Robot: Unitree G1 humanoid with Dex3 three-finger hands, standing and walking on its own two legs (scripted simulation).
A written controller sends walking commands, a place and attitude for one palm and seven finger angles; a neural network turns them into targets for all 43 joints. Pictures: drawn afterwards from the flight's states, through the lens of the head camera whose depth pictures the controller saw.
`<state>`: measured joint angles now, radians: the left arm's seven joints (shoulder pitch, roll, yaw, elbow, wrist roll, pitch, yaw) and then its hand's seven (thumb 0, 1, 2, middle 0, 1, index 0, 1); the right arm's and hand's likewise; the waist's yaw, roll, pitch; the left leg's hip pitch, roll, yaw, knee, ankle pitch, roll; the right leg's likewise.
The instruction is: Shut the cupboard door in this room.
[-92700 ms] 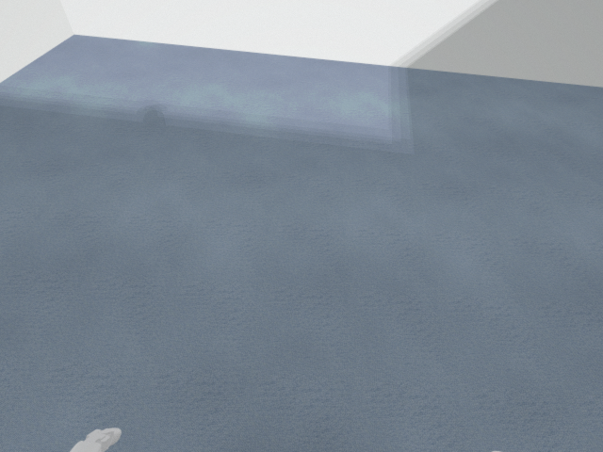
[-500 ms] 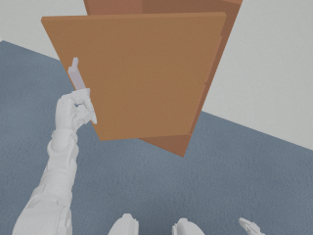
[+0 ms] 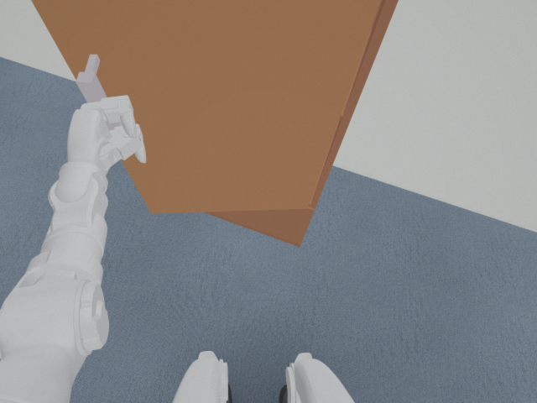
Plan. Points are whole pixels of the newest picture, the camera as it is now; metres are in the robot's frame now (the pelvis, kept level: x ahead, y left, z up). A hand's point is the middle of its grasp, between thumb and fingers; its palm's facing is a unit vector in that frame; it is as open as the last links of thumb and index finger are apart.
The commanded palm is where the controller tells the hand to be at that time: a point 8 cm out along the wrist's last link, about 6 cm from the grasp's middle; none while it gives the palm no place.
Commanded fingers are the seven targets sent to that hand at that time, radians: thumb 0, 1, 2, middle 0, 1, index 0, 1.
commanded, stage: push the door shut along its arc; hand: left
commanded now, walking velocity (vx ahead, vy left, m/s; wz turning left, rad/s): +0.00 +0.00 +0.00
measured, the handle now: (107, 104) +0.55 +0.23 +0.07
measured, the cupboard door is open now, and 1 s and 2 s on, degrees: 24 15 8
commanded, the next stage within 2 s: pull the fist back off the door in 1.16 s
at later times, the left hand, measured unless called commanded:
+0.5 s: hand (161, 106) +0.54 +0.14 +0.08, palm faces -0.18 -0.98 -0.02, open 3.1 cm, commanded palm +0.54 +0.18 +0.07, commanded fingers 0.00 0.90 0.90 -1.30 -1.50 -1.30 -1.50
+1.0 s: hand (172, 86) +0.58 +0.13 +0.08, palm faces -0.27 -0.96 -0.02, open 3.0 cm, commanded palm +0.59 +0.15 +0.07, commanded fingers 0.00 0.90 0.90 -1.30 -1.50 -1.30 -1.50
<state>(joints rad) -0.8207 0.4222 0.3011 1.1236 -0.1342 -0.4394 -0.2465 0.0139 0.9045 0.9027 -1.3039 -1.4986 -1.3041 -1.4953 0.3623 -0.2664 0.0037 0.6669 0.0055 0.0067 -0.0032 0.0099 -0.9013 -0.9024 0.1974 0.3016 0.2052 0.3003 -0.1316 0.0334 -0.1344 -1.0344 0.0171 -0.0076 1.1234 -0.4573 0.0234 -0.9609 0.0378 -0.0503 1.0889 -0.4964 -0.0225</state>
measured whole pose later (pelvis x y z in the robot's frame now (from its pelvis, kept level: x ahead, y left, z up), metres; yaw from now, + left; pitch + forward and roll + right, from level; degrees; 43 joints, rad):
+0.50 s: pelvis +0.00 +0.01 -0.01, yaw -1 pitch +25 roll -4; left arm -1.06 0.54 0.33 1.27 -0.07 -0.37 -0.32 0.01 0.90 0.90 -1.29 -1.50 -1.30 -1.50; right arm 0.39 -0.27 0.03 0.65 -0.01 0.00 0.01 0.01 -0.90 -0.90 0.20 0.30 0.21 0.30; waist -0.22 0.05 -0.13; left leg -1.15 0.03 -0.01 1.18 -0.47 0.03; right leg -1.07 0.05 -0.06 1.12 -0.50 -0.02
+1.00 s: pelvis +0.00 +0.00 -0.03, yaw -2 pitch +29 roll -5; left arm -1.29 0.67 0.31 1.37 -0.02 -0.28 -0.41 0.00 0.88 0.92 -1.29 -1.50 -1.30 -1.50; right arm 0.40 -0.28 0.05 0.65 -0.01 -0.02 0.00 0.01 -0.90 -0.90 0.20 0.30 0.21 0.30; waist -0.28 0.06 -0.11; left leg -1.27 0.05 -0.04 1.25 -0.49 0.03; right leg -1.17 0.07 -0.08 1.17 -0.51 -0.02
